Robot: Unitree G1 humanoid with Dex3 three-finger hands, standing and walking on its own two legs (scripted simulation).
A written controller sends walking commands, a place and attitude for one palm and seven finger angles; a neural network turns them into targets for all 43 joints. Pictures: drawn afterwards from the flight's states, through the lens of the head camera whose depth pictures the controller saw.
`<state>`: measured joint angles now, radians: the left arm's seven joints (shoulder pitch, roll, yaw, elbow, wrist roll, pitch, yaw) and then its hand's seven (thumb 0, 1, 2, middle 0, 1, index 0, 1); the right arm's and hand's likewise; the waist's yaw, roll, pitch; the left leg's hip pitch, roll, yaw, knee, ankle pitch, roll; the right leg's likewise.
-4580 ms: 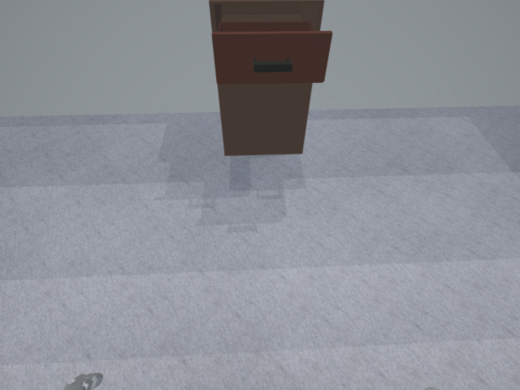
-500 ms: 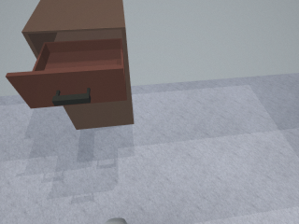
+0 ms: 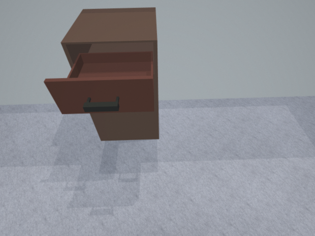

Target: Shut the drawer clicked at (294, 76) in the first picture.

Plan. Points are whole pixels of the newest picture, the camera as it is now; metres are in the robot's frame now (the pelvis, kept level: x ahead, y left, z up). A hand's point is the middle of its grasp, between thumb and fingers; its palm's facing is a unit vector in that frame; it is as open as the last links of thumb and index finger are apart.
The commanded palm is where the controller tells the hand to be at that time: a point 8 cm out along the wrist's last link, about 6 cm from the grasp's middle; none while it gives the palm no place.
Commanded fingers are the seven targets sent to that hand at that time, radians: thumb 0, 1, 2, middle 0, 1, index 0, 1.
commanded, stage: take the last steps up to it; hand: left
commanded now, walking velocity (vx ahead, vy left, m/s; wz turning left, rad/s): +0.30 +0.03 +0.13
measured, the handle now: (102, 102) +0.60 +0.26 -0.05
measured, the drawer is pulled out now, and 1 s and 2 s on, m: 0.29 0.29 0.29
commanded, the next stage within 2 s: come to a stop and stand still in 1.00 s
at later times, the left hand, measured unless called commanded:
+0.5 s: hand out of the picture -0.05 +0.17 -0.17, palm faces +0.23 -0.96 -0.14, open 7.4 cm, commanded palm none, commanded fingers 0.00 0.90 0.90 -0.20 -0.30 -0.20 -0.30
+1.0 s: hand (102, 174) +0.34 +0.22 -0.15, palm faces +0.01 -0.97 -0.23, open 7.4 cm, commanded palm none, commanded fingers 0.00 0.90 0.90 -0.20 -0.30 -0.20 -0.30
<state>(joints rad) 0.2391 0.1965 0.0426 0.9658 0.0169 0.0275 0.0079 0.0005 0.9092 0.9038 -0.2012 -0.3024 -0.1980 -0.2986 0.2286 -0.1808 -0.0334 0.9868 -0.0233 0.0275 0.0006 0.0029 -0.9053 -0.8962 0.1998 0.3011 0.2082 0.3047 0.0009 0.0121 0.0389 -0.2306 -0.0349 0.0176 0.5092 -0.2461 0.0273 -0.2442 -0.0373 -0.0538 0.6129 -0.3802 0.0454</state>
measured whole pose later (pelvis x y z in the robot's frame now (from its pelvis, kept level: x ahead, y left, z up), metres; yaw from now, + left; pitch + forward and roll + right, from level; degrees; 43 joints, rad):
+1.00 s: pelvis +0.23 +0.03 -0.01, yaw +1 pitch -2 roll +2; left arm 0.13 0.19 0.06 0.98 0.03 -0.03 -0.02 0.00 0.91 0.90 -0.20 -0.30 -0.20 -0.30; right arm 0.42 -0.13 -0.04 1.13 -0.03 -0.04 -0.01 0.00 -0.91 -0.90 0.20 0.30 0.21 0.30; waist -0.05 -0.01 0.06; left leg -0.05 0.05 0.18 0.49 -0.39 -0.02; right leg -0.37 -0.09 -0.11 0.55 -0.16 -0.02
